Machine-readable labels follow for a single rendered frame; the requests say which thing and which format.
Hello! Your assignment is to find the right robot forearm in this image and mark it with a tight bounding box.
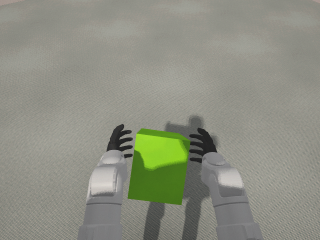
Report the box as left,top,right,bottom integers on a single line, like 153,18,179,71
201,152,264,240

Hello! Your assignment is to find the robot left hand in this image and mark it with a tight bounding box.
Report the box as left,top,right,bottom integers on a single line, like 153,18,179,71
106,124,133,158

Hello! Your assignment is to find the left robot forearm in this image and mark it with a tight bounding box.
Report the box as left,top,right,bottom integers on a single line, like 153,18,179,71
77,149,128,240

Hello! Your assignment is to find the carton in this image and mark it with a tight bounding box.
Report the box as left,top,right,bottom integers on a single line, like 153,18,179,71
127,128,191,205

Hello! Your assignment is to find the robot right hand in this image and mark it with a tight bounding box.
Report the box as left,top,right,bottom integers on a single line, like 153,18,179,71
189,128,218,163

